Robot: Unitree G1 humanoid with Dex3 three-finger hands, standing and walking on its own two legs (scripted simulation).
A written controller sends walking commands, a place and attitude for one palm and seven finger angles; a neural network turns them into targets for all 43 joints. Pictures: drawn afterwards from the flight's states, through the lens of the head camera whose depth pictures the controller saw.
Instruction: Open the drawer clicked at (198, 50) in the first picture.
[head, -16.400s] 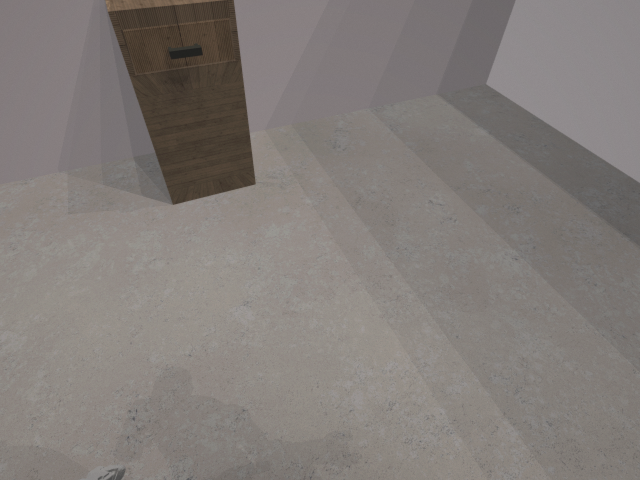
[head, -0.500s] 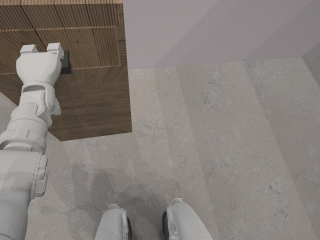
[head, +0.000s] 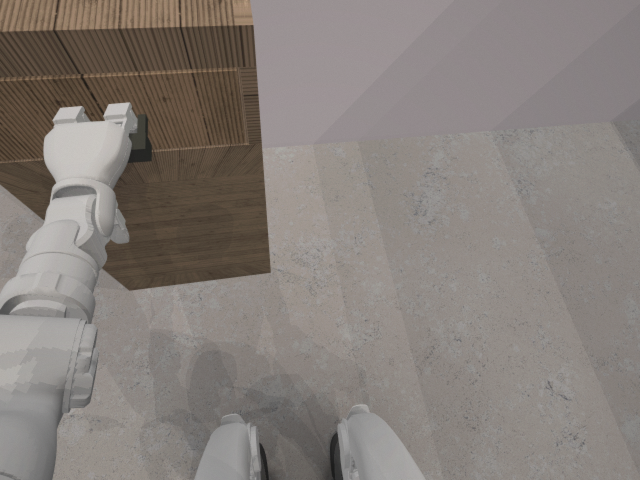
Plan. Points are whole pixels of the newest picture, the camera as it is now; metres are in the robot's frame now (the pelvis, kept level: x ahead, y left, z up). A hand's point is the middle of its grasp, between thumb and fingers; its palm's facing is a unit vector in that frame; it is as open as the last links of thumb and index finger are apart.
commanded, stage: close the thumb around the handle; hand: left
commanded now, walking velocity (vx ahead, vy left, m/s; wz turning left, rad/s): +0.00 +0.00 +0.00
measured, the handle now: (105, 136) +0.56 +0.24 +0.01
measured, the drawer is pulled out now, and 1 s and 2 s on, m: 0.00 0.00 0.12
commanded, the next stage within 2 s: pull the drawer open in 0.76 s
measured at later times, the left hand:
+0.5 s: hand (110, 175) +0.51 +0.23 -0.01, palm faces -0.08 -0.02 -1.00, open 8.6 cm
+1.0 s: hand (110, 178) +0.51 +0.23 -0.01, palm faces -0.07 -0.03 -1.00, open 5.9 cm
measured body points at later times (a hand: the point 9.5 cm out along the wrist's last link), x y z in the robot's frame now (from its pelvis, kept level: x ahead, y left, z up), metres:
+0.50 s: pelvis +0.00 +0.00 +0.00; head +0.15 +0.01 +0.43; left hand +0.51 +0.23 +0.04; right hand -0.01 -0.27 -0.12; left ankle +0.01 +0.10 -0.65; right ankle +0.01 -0.13 -0.65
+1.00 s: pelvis +0.00 +0.00 +0.01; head +0.15 +0.01 +0.43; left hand +0.50 +0.23 +0.04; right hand -0.01 -0.27 -0.11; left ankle +0.01 +0.10 -0.65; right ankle +0.01 -0.13 -0.65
